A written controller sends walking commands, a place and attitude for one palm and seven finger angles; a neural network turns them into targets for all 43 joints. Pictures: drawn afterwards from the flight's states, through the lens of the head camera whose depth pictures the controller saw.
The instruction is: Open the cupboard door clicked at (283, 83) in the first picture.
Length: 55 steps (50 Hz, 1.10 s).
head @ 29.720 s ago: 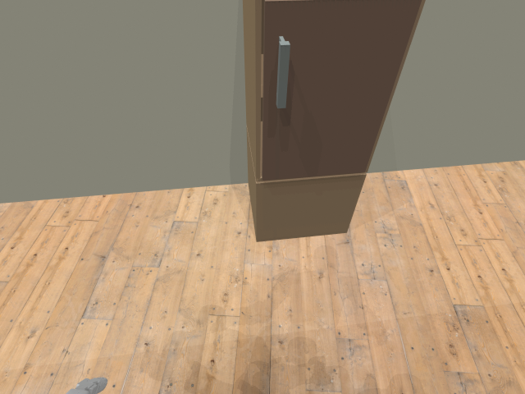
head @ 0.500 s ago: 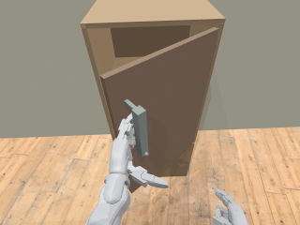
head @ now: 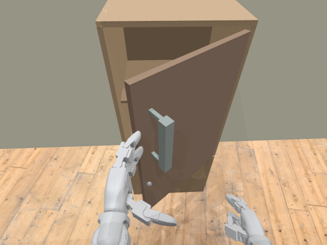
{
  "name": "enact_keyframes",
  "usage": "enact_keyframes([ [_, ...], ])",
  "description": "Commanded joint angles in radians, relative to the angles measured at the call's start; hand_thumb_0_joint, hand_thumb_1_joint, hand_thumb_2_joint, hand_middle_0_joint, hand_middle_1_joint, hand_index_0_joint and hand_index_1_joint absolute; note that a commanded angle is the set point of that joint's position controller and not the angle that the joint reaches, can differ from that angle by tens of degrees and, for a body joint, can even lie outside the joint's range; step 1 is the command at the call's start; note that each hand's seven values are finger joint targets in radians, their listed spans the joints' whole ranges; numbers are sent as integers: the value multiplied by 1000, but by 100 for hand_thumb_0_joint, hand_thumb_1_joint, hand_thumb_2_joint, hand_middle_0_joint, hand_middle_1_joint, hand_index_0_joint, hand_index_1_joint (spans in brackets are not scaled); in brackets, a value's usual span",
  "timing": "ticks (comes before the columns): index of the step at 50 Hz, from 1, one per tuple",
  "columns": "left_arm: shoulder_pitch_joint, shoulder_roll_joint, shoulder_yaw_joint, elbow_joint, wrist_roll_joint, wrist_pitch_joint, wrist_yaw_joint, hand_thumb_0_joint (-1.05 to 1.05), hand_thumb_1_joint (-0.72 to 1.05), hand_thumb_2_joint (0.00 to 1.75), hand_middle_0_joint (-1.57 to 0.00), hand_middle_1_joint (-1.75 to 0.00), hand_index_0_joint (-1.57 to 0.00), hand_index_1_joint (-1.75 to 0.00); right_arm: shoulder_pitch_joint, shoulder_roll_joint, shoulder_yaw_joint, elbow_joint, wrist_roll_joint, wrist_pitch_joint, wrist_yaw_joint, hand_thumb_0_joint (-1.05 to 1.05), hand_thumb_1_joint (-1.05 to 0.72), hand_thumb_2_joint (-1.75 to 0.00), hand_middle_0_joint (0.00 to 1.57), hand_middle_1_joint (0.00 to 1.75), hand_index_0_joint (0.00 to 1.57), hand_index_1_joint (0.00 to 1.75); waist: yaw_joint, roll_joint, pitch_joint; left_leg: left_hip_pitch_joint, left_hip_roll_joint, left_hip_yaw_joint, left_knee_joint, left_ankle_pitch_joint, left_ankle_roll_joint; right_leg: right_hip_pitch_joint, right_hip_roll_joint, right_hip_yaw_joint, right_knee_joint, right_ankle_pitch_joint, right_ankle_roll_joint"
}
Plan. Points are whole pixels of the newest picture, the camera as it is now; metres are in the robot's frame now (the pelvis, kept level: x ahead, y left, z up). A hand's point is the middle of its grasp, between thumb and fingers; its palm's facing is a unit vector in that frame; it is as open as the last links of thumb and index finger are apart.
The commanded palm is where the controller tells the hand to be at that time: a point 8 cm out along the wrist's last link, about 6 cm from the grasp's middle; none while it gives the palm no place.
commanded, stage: slide the hand sideways off the handle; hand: left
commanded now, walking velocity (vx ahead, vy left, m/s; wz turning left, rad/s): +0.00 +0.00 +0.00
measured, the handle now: (159, 141) +0.33 +0.04 +0.11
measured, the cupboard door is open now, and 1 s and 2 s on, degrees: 38 38 38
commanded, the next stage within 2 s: draw the hand back to the body in 0.36 s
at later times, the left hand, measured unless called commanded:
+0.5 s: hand (128, 202) +0.18 +0.09 +0.11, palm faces +0.12 -0.99 +0.01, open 16.3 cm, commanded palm +0.14 +0.14 +0.12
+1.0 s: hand (96, 191) +0.18 +0.14 +0.14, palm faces +0.14 -0.98 -0.12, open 16.1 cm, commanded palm +0.15 +0.20 +0.15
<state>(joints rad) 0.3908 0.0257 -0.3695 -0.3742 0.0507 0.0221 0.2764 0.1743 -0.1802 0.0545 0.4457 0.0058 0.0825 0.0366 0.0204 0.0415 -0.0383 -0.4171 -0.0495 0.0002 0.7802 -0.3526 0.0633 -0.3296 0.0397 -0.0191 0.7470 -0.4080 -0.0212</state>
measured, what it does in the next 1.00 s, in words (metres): stands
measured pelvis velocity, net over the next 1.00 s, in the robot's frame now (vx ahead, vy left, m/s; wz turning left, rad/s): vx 0.02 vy -0.03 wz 0.02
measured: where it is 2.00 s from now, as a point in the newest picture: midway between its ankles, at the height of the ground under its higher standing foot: outside the picture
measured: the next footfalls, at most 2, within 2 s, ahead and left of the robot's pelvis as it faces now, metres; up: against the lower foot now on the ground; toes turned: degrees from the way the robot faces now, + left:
none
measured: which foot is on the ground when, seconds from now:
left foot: down 0.00-1.00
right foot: down 0.00-1.00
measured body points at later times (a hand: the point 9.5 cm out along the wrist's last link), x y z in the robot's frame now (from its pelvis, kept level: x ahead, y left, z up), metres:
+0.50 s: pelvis +0.01 -0.02 -0.01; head +0.01 -0.03 +0.44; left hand +0.17 +0.14 +0.11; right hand +0.21 -0.23 -0.07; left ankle +0.04 +0.07 -0.71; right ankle -0.01 -0.11 -0.71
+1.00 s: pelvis +0.02 -0.03 +0.00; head -0.01 -0.04 +0.45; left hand +0.17 +0.19 +0.15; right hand +0.22 -0.24 -0.06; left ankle +0.04 +0.07 -0.71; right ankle -0.01 -0.11 -0.71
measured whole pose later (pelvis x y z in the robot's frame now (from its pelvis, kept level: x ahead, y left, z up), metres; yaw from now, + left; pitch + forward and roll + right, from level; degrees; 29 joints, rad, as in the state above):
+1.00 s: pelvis +0.02 -0.03 +0.00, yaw +1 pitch +1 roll -2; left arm 0.61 0.24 0.08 -0.56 -0.20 -0.01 -0.04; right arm 0.25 -0.23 0.04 0.50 0.04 -0.13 -0.08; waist 0.05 0.06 -0.09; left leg -0.41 -0.02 -0.05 0.78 -0.37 0.03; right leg -0.30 0.07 -0.06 0.71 -0.42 -0.06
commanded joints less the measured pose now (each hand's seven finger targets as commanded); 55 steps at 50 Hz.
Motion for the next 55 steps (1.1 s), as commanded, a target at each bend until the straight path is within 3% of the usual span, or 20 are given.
enact_keyframes([
  [1, -48, -55, 2, -297, 3, -74, -13, 0, -50, 30, -15, -30, -15, -30, -127, -98, -39, -195, 6, -60, -3, 0, -90, -90, 20, 30, 20, 30, 2, -46, -115, 129, 64, -98, -155, 112, -40, -88, 1, -29, -104, 112, -31],
  [8, 56, -5, 38, -344, -5, -93, -63, 0, -50, 30, -15, -30, -15, -30, -98, -104, -37, -214, 8, -72, -14, 0, -90, -90, 20, 30, 20, 30, -3, -47, -101, 102, 55, -89, -125, 127, -31, -97, -4, -18, -101, 132, -27],
  [12, 148, 35, 88, -390, -49, -119, -109, 0, -50, 30, -15, -30, -15, -30, -83, -107, -39, -222, 10, -95, -23, 0, -90, -90, 20, 30, 20, 30, 6, -45, -127, 97, 50, -79, -110, 150, -28, -82, -3, -13, -93, 171, -25],
  [16, 252, 82, 158, -412, -86, -144, -140, 0, -50, 30, -15, -30, -15, -30, -62, -111, -41, -226, 12, -120, -28, 0, -90, -90, 20, 30, 20, 30, 10, -47, -103, 59, 45, -69, -95, 150, -27, -87, -3, -9, -89, 191, -20],
  [17, 267, 72, 153, -417, -95, -152, -149, 0, -50, 30, -15, -30, -15, -30, -58, -112, -41, -228, 12, -127, -29, 0, -90, -90, 20, 30, 20, 30, 4, -64, -101, 55, 43, -63, -84, 151, -25, -90, -4, -7, -91, 201, -16],
  [23, 243, 77, 161, -432, -127, -204, -189, 0, -50, 30, -15, -30, -15, -30, -30, -125, -49, -226, 11, -183, -45, 0, -90, -90, 20, 30, 20, 30, -21, -71, -79, 13, 32, -64, -40, 106, -19, -147, -11, 11, -95, 160, -2],
  [24, 247, 117, 203, -441, -126, -213, -189, 0, -50, 30, -15, -30, -15, -30, -26, -127, -53, -221, 13, -191, -46, 0, -90, -90, 20, 30, 20, 30, -9, -29, -86, 14, 31, -63, -38, 113, -21, -142, -11, 21, -94, 157, -8],
  [27, 255, 154, 252, -451, -133, -222, -201, 0, -50, 30, -15, -30, -15, -30, -16, -125, -52, -218, 13, -203, -55, 0, -90, -90, 20, 30, 20, 30, 0, -25, -120, 16, 27, -56, -32, 118, -19, -129, -16, 26, -93, 166, -5],
  [29, 263, 190, 304, -435, -144, -214, -207, 0, -50, 30, -15, -30, -15, -30, -15, -123, -54, -209, 17, -208, -61, 0, -90, -90, 20, 30, 20, 30, 11, -43, -126, 12, 25, -52, -28, 123, -20, -108, -18, 39, -106, 175, -4],
  [35, 245, 187, 366, -403, -227, -158, -264, 0, -50, 30, -15, -30, -15, -30, -43, -127, -45, -188, 32, -235, -85, 0, -90, -90, 20, 30, 20, 30, 9, -92, -82, 8, 26, -43, -32, 102, -21, -87, -43, 74, -182, 162, 19],
  [36, 237, 211, 402, -397, -239, -148, -273, 0, -50, 30, -15, -30, -15, -30, -42, -127, -47, -178, 32, -238, -91, 0, -90, -90, 20, 30, 20, 30, 12, -110, -77, 10, 26, -43, -28, 107, -21, -80, -47, 82, -193, 177, 25],
  [43, 209, 264, 480, -429, -266, -110, -315, 0, -50, 30, -15, -30, -15, -30, -48, -129, -43, -145, 38, -271, -104, 0, -90, -90, 20, 30, 20, 30, 25, -29, -72, 63, 27, -44, -70, 156, -20, -62, -39, 43, -196, 229, 18],
  [48, 151, 288, 538, -415, -303, -88, -341, 0, -32, 37, -16, -30, -16, -30, -57, -135, -40, -122, 41, -289, -114, 0, -90, -90, 20, 30, 20, 30, 24, -40, -60, 85, 28, -53, -97, 153, -20, -55, -33, 31, -221, 204, 18],
  [49, 141, 456, 572, -437, -165, -111, -257, 0, -29, 39, -16, -30, -16, -30, -61, -127, -41, -119, 33, -277, -137, 0, -90, -90, 20, 30, 20, 30, 44, -25, -27, 108, 37, -50, -121, 143, -26, -49, -58, 94, -297, 166, -4],
  [50, 160, 386, 545, -421, -159, -114, -224, 0, -26, 40, -16, -30, -16, -30, -71, -115, -33, -115, 21, -272, -146, 0, -90, -90, 20, 30, 20, 30, 28, -38, 4, 129, 32, -44, -128, 145, -25, -53, -68, 104, -331, 151, -3],
  [51, 186, 364, 536, -388, -156, -112, -213, 0, -22, 42, -16, -30, -16, -30, -66, -115, -32, -106, 19, -267, -146, 0, -90, -90, 20, 30, 20, 30, 27, -44, 11, 138, 36, -47, -137, 146, -26, -49, -70, 94, -336, 147, -2],
  [54, 161, 361, 527, -380, -129, -123, -189, 0, -12, 47, -16, -30, -16, -30, -75, -126, -30, -83, 12, -258, -143, 0, -90, -90, 20, 30, 20, 30, 25, 21, -2, 202, 42, -48, -188, 181, -23, -5, -55, 54, -334, 195, -4],
  [55, 168, 367, 534, -377, -125, -128, -182, 0, -8, 48, -16, -30, -16, -30, -80, -126, -29, -79, 10, -256, -141, 0, -90, -90, 20, 30, 20, 30, 25, 17, -5, 211, 47, -56, -215, 179, -26, 13, -50, 39, -329, 189, -4],
])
